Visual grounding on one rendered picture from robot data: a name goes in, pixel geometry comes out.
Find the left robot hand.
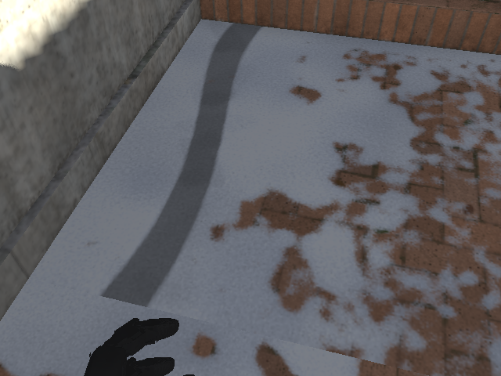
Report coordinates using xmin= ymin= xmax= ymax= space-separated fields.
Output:
xmin=84 ymin=318 xmax=195 ymax=376

